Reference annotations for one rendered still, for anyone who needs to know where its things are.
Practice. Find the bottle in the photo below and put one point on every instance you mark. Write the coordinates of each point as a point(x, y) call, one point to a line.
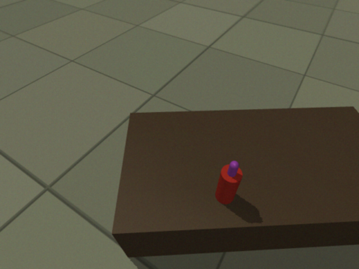
point(229, 180)

